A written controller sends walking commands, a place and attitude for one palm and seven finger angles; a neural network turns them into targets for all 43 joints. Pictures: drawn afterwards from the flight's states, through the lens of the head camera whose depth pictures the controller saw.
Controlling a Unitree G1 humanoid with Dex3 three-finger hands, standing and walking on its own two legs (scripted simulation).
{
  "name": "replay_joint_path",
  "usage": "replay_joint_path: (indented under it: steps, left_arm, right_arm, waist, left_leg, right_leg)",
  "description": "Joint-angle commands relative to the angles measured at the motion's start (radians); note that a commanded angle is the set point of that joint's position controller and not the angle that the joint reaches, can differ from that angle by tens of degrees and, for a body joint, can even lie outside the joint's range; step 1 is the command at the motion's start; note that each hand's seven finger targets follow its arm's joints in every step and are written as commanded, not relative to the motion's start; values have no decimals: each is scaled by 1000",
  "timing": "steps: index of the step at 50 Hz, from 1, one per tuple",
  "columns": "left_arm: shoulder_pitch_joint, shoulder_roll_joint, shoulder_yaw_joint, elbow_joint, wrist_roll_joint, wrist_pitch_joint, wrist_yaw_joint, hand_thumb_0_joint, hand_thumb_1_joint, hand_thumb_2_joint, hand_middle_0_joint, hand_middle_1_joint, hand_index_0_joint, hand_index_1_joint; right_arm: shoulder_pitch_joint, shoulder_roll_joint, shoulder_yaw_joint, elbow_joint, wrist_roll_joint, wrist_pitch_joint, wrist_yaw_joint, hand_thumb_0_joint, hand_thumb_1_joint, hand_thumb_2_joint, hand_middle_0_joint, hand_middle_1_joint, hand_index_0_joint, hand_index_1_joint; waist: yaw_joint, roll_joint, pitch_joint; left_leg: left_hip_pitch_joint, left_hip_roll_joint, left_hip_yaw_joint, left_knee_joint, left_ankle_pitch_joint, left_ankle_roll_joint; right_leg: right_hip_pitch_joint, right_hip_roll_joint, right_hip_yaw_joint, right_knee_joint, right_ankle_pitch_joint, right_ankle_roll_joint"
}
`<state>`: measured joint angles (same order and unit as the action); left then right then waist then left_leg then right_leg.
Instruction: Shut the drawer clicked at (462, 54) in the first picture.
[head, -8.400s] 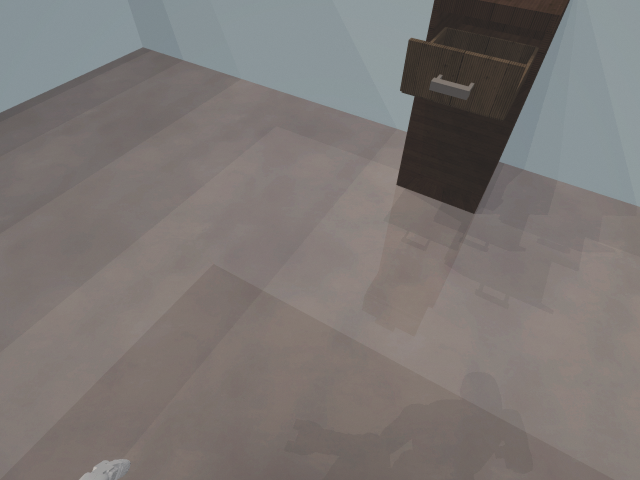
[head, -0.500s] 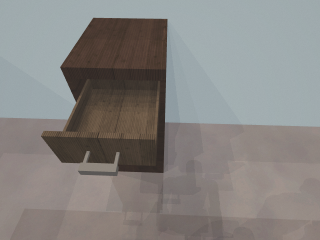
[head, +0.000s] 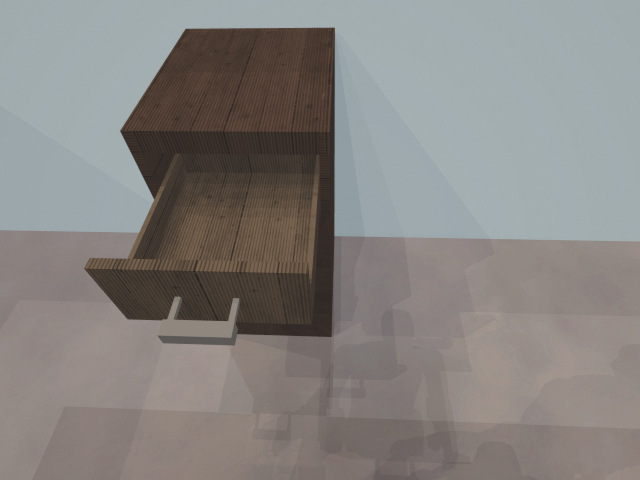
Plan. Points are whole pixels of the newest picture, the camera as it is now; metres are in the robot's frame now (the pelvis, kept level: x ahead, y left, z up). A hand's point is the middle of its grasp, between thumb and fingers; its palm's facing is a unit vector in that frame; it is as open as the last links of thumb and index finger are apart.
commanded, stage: come to a stop and stand still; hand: left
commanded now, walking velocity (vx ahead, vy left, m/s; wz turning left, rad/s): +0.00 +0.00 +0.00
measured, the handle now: (202, 318) +0.36 +0.21 -0.07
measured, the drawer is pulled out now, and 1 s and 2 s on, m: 0.27 0.27 0.27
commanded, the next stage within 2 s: look again from close up in 0.86 s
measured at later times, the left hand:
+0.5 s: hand out of the picture -0.01 +0.21 -0.17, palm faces -0.01 -0.98 -0.20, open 7.4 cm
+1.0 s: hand out of the picture -0.04 +0.21 -0.17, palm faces +0.01 -0.99 -0.16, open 7.4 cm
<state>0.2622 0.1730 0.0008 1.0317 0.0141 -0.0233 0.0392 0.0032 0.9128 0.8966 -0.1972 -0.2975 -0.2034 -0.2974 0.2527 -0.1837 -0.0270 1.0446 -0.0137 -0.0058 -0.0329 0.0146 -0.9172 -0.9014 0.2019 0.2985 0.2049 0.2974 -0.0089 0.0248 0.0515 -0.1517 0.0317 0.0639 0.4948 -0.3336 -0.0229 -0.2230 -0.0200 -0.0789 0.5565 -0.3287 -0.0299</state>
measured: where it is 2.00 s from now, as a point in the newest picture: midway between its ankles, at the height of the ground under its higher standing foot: outside the picture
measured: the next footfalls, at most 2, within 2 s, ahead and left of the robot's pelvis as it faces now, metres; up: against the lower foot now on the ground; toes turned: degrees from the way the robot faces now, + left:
none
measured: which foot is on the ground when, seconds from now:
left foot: down 0.00-1.00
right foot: down 0.00-1.00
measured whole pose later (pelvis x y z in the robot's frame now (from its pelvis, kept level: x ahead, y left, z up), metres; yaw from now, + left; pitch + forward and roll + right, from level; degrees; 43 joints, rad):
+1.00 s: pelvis -0.03 +0.05 +0.01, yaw -1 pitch -2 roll +0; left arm 0.31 0.13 -0.01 1.12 0.02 -0.01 0.04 0.00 0.90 0.90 -0.20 -0.30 -0.20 -0.30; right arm 0.27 -0.13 0.00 1.15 0.00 -0.01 -0.02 0.00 -0.91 -0.90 0.20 0.30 0.20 0.30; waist 0.00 -0.02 0.05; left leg -0.13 -0.03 0.10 0.43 -0.27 0.06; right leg -0.19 -0.07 -0.04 0.45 -0.23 0.05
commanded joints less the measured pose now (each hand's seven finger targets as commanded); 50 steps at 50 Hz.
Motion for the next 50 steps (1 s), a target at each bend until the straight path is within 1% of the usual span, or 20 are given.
replay_joint_path:
  steps: [1, 2, 3, 4, 5, 6, 8, 9, 10, 13, 17, 19, 26, 29, 32, 35, 39, 42, 44, 50]
  left_arm:
    - [38, 163, 23, -69, 0, -13, 16, 0, 900, 900, -200, -300, -200, -300]
    - [20, 169, 24, -75, 1, -11, 15, 0, 900, 900, -200, -300, -200, -300]
    - [-2, 173, 25, -80, 1, -10, 14, 0, 900, 900, -200, -300, -200, -300]
    - [-15, 175, 25, -82, 0, -9, 12, 0, 900, 900, -200, -300, -200, -300]
    - [-11, 166, 19, -87, 1, -6, 12, 0, 900, 900, -200, -300, -200, -300]
    - [-12, 165, 19, -81, -1, -4, 10, 0, 900, 900, -200, -300, -200, -300]
    - [-17, 163, 18, -78, -1, 1, 7, 0, 900, 900, -200, -300, -200, -300]
    - [-14, 160, 17, -73, -2, 3, 6, 0, 900, 900, -200, -300, -200, -300]
    - [-3, 154, 11, -74, 0, 4, 6, 0, 900, 900, -200, -300, -200, -300]
    - [-5, 153, 11, -64, -1, 7, 3, 0, 900, 900, -200, -300, -200, -300]
    - [13, 139, 9, -50, 0, 7, 2, 0, 900, 900, -200, -300, -200, -300]
    - [23, 133, 7, -39, -1, 6, 2, 0, 900, 900, -200, -300, -200, -300]
    - [57, 105, 4, -2, -1, 6, 5, 0, 900, 900, -200, -300, -200, -300]
    - [73, 95, 3, 18, -2, 7, 6, 0, 900, 900, -200, -300, -200, -300]
    - [86, 85, 3, 31, -2, 8, 8, 0, 900, 900, -200, -300, -200, -300]
    - [93, 82, 2, 43, -1, 9, 9, 0, 900, 900, -200, -300, -200, -300]
    - [109, 66, 1, 58, 0, 10, 10, 0, 900, 900, -200, -300, -200, -300]
    - [112, 60, 3, 60, 0, 9, 12, 0, 900, 900, -200, -300, -200, -300]
    - [118, 55, 3, 65, 0, 9, 12, 0, 900, 900, -200, -300, -200, -300]
    - [122, 50, 5, 65, 2, 10, 12, 0, 900, 900, -200, -300, -200, -300]
  right_arm:
    - [22, -68, -12, -85, -6, 7, 13, 0, -900, -900, 200, 300, 200, 300]
    - [13, -75, -12, -86, -5, 11, 13, 0, -900, -900, 200, 300, 200, 300]
    - [15, -80, -13, -81, -6, 10, 14, 0, -900, -900, 200, 300, 200, 300]
    - [20, -87, -10, -77, -7, 7, 14, 0, -900, -900, 200, 300, 200, 300]
    - [26, -82, -3, -75, -8, 6, 17, 0, -900, -900, 200, 300, 200, 300]
    - [23, -93, -4, -71, -8, 3, 17, 0, -900, -900, 200, 300, 200, 300]
    - [-2, -107, -2, -73, -7, 1, 16, 0, -900, -900, 200, 300, 200, 300]
    - [-9, -109, -1, -71, -8, 2, 16, 0, -900, -900, 200, 300, 200, 300]
    - [-5, -111, 4, -69, -9, 1, 18, 0, -900, -900, 200, 300, 200, 300]
    - [-11, -116, 6, -60, -7, 2, 19, 0, -900, -900, 200, 300, 200, 300]
    - [-1, -116, 8, -39, -6, -4, 19, 0, -900, -900, 200, 300, 200, 300]
    - [2, -113, 8, -30, -5, -5, 18, 0, -900, -900, 200, 300, 200, 300]
    - [36, -103, 9, 17, 1, -14, 13, 0, -900, -900, 200, 300, 200, 300]
    - [43, -96, 10, 37, 3, -14, 11, 0, -900, -900, 200, 300, 200, 300]
    - [54, -88, 11, 52, 5, -16, 8, 0, -900, -900, 200, 300, 200, 300]
    - [67, -83, 11, 64, 7, -17, 6, 0, -900, -900, 200, 300, 200, 300]
    - [70, -74, 12, 75, 7, -16, 5, 0, -900, -900, 200, 300, 200, 300]
    - [76, -67, 11, 80, 8, -17, 4, 0, -900, -900, 200, 300, 200, 300]
    - [76, -64, 11, 83, 7, -17, 4, 0, -900, -900, 200, 300, 200, 300]
    - [83, -58, 11, 87, 8, -18, 2, 0, -900, -900, 200, 300, 200, 300]
  waist:
    - [-5, -167, -56]
    - [-12, -113, -21]
    - [-20, -72, -8]
    - [-21, -48, -7]
    - [-15, -62, -21]
    - [-14, -30, -24]
    - [-6, 9, 8]
    - [-1, 5, 16]
    - [4, -7, 5]
    - [2, 0, 30]
    - [7, 3, -3]
    - [10, -14, 10]
    - [10, -19, -20]
    - [11, -18, 2]
    - [12, 0, 4]
    - [11, -17, 9]
    - [10, -18, 30]
    - [10, -17, 17]
    - [10, -18, 36]
    - [10, -12, 41]
  left_leg:
    - [-100, 11, -33, 62, 27, 28]
    - [-88, 14, -39, 60, 42, 27]
    - [-71, 21, -43, 44, 77, 29]
    - [-60, 29, -48, 25, 108, 31]
    - [-46, 35, -42, 3, 143, 34]
    - [-45, 40, -50, -10, 148, 35]
    - [-65, 53, -73, -43, 158, 39]
    - [-75, 55, -81, -56, 146, 41]
    - [-62, 61, -77, -63, 165, 44]
    - [-89, 57, -87, -95, 89, 44]
    - [-84, 68, -101, -122, 108, 51]
    - [-91, 67, -100, -128, 96, 53]
    - [-52, 82, -104, -144, 198, 64]
    - [-54, 79, -102, -150, 192, 65]
    - [-43, 82, -102, -158, 229, 66]
    - [-38, 84, -100, -161, 251, 67]
    - [-41, 78, -99, -171, 201, 67]
    - [-30, 79, -97, -171, 230, 67]
    - [-37, 75, -98, -174, 210, 67]
    - [-35, 78, -97, -181, 230, 67]
  right_leg:
    - [49, -191, 233, -191, 312, -49]
    - [-3, -187, 233, -215, 223, -50]
    - [-33, -172, 215, -216, 178, -47]
    - [-41, -151, 191, -205, 168, -38]
    - [-14, -133, 173, -190, 206, -28]
    - [-9, -124, 152, -181, 187, -18]
    - [-21, -106, 131, -174, 138, -4]
    - [-24, -101, 127, -178, 106, 0]
    - [-9, -94, 128, -178, 124, 1]
    - [-24, -94, 129, -197, 44, 8]
    - [13, -89, 105, -177, 94, 16]
    - [7, -91, 100, -177, 94, 19]
    - [40, -88, 81, -146, 185, 27]
    - [35, -91, 80, -148, 184, 29]
    - [42, -89, 76, -142, 202, 31]
    - [48, -88, 72, -141, 214, 33]
    - [33, -92, 77, -149, 196, 34]
    - [42, -92, 76, -146, 212, 33]
    - [31, -94, 80, -150, 204, 33]
    - [31, -91, 76, -148, 210, 34]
